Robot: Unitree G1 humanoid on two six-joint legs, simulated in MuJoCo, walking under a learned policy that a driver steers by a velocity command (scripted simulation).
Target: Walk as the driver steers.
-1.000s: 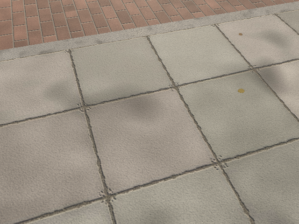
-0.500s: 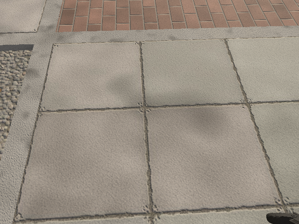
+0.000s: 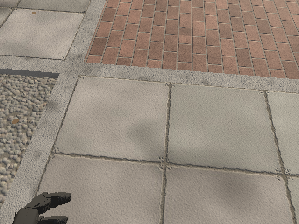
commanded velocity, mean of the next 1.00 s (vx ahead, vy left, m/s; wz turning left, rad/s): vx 0.50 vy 0.00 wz -0.17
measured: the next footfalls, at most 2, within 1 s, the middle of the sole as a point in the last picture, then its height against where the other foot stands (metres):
left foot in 0.48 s outside the picture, level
right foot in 1.00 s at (167, 179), level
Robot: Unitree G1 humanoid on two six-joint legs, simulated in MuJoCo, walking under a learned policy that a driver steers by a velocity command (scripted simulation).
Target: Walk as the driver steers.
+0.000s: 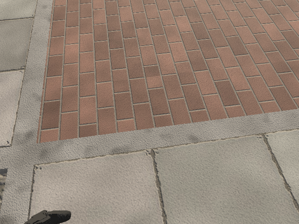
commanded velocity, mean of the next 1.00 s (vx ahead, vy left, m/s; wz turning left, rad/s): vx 0.50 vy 0.00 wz -0.40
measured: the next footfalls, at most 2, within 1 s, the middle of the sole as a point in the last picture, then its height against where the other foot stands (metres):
left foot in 0.48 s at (134, 221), level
right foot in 0.98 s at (207, 183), level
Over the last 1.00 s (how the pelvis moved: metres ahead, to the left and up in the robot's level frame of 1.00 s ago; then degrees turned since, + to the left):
0.54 0.00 -0.01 -15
